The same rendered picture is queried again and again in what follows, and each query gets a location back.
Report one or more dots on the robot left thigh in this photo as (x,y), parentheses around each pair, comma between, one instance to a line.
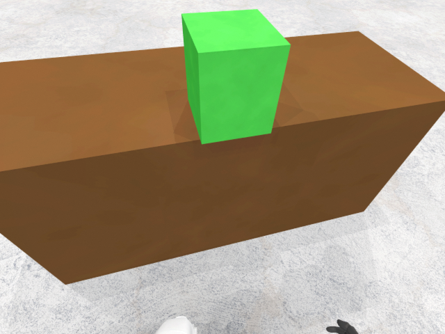
(177,326)

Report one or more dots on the carton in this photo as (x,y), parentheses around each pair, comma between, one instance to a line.
(235,63)

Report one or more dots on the pedestal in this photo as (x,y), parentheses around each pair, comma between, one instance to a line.
(102,168)

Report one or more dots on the right robot hand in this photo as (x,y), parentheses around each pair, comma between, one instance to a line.
(344,328)

